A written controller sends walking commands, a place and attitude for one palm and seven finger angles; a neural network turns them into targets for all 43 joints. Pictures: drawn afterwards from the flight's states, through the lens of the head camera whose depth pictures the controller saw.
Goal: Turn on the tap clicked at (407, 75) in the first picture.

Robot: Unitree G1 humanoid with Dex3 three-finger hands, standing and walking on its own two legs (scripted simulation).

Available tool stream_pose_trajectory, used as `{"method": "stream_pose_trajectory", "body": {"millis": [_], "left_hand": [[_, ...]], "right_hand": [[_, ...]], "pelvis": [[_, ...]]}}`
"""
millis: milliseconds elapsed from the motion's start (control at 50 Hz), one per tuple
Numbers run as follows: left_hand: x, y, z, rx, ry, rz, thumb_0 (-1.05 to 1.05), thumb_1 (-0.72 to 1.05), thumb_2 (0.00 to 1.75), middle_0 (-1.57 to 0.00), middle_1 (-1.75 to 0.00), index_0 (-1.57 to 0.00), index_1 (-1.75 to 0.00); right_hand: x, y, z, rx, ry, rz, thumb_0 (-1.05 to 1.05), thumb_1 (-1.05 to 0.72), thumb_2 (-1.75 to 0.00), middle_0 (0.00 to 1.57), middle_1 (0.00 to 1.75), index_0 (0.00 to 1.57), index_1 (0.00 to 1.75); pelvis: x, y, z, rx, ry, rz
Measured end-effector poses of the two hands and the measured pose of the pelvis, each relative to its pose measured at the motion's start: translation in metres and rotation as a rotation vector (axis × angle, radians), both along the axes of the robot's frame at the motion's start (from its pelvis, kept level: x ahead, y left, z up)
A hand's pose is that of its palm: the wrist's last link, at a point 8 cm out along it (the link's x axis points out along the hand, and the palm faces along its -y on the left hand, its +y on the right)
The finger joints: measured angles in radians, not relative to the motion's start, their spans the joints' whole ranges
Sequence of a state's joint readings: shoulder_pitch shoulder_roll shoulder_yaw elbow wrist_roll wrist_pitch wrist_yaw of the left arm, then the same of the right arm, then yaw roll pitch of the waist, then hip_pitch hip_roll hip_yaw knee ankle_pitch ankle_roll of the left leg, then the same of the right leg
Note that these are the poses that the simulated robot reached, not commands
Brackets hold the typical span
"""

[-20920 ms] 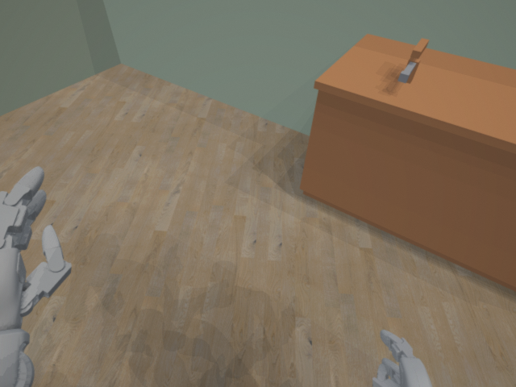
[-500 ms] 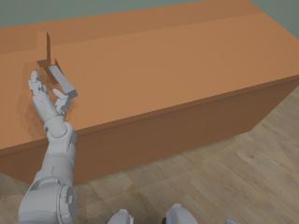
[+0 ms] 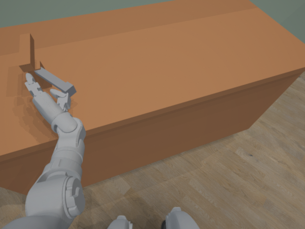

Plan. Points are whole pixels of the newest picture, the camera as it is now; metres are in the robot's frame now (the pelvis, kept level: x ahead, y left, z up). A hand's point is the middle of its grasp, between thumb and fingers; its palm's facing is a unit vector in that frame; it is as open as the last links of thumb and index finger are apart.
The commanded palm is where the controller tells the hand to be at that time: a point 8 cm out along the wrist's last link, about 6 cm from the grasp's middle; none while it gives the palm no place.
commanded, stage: push the lever round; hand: left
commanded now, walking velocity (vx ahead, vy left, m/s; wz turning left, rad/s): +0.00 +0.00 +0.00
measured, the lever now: (68, 89) +0.48 +0.22 +0.06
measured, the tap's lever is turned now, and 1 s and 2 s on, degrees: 35 59 81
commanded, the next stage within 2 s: lift the hand up off the lever in 1.52 s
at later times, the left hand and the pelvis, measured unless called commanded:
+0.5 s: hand (78, 87) +0.49 +0.20 +0.06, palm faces +0.76 -0.65 -0.10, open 7.6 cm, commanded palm +0.44 +0.21 +0.06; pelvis +0.00 +0.01 +0.00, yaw +0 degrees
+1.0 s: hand (84, 81) +0.51 +0.18 +0.06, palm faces +0.80 -0.58 -0.14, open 7.5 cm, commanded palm +0.46 +0.19 +0.06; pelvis +0.01 +0.00 +0.00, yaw +0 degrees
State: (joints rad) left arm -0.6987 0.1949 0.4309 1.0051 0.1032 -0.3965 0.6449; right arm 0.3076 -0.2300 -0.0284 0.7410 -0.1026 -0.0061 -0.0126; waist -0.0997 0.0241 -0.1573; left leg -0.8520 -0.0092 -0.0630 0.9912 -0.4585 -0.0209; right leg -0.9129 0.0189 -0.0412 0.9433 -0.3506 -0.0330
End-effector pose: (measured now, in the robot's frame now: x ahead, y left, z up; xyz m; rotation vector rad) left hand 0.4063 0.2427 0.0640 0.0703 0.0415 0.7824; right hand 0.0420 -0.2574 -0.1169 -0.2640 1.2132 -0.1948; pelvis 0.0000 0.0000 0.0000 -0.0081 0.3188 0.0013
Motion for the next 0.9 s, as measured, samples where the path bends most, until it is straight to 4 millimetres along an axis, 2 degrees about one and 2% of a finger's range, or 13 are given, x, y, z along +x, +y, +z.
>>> {"method": "stream_pose_trajectory", "body": {"millis": [320,660,900], "left_hand": [[0.02,-0.018,-0.001,-0.015,0.022,0.058,0.0,0.92,0.9,-0.15,-0.15,-0.15,-0.15],[0.038,-0.034,0.001,-0.021,0.057,0.118,0.0,0.96,0.92,-0.15,-0.15,-0.15,-0.15],[0.044,-0.04,0.003,-0.019,0.08,0.159,0.0,0.97,0.93,-0.15,-0.15,-0.15,-0.15]], "right_hand": [[-0.005,0.006,-0.002,0.006,0.033,-0.008,0.01,-0.91,-0.89,0.21,0.3,0.2,0.3],[-0.025,0.017,-0.005,0.042,0.118,-0.017,0.01,-0.91,-0.89,0.21,0.3,0.2,0.3],[-0.022,0.017,-0.005,0.055,0.121,0.0,0.01,-0.91,-0.89,0.21,0.3,0.2,0.3]], "pelvis": [[0.001,0.002,-0.001,-0.003,0.026,0.001],[0.007,0.007,-0.002,-0.013,0.055,-0.001],[0.008,0.005,-0.002,-0.017,0.067,0.006]]}}
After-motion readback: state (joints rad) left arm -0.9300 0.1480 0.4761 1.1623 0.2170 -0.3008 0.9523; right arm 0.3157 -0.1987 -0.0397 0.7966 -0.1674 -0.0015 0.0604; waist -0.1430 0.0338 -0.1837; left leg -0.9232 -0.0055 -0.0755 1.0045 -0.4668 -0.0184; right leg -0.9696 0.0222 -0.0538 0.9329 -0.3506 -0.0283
